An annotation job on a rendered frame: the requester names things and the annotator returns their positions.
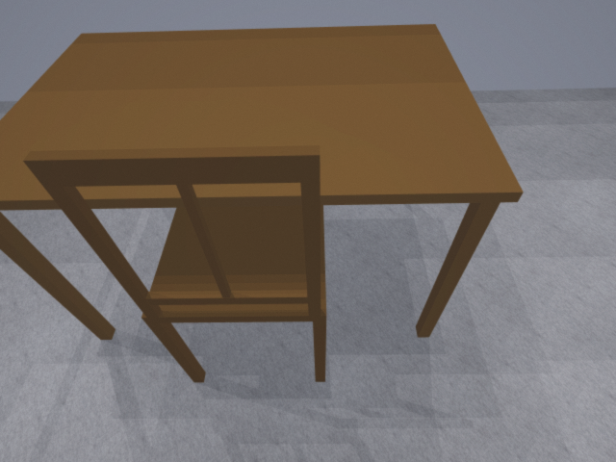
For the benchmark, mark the chair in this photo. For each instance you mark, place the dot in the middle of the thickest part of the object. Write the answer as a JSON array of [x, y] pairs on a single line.
[[219, 264]]

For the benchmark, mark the table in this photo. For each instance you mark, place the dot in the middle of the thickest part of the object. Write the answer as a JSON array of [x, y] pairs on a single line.
[[394, 118]]

